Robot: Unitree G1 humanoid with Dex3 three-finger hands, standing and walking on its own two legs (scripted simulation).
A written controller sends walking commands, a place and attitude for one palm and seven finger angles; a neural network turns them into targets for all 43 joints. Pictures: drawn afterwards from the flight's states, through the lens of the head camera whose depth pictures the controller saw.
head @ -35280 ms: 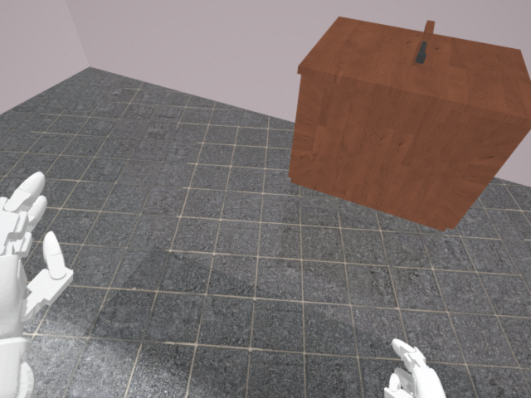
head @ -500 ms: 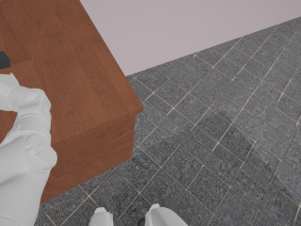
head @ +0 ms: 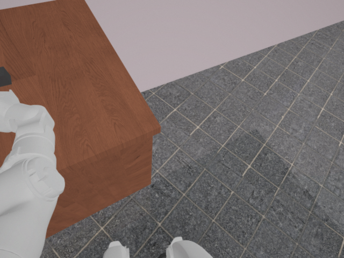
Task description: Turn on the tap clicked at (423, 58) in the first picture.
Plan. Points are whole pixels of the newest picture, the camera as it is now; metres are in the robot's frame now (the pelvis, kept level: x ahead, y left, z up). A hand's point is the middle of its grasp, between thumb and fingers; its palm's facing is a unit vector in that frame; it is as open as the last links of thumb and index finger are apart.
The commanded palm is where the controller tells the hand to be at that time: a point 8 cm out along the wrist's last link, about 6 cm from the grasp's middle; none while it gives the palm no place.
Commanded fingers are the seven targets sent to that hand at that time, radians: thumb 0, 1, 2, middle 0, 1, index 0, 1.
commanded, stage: lift the hand up off the lever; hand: left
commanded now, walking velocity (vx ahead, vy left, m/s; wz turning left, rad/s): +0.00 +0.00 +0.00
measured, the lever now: (1, 76) +0.55 +0.30 +0.07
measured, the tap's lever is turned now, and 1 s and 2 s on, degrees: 86 86 86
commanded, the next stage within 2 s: draw the hand back beside the body in 1.70 s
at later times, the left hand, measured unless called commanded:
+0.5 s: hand (7, 94) +0.50 +0.29 +0.07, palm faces +0.90 -0.43 -0.11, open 8.3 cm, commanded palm +0.46 +0.31 +0.11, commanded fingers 0.00 0.90 0.90 -0.15 -0.15 -0.15 -0.15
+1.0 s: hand out of the picture +0.50 +0.30 +0.11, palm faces +0.87 -0.49 -0.10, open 7.8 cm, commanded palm +0.45 +0.31 +0.13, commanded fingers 0.00 0.90 0.90 -0.15 -0.15 -0.15 -0.15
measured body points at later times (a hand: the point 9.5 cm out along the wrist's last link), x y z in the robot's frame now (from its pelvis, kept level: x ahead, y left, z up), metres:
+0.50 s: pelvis +0.02 +0.01 +0.01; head +0.11 +0.02 +0.45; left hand +0.45 +0.31 +0.08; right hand +0.00 -0.25 -0.11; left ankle +0.03 +0.16 -0.67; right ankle -0.01 -0.05 -0.67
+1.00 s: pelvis +0.01 +0.03 +0.02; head +0.08 +0.03 +0.47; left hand +0.45 +0.32 +0.12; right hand +0.01 -0.23 -0.10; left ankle +0.03 +0.16 -0.67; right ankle -0.01 -0.04 -0.67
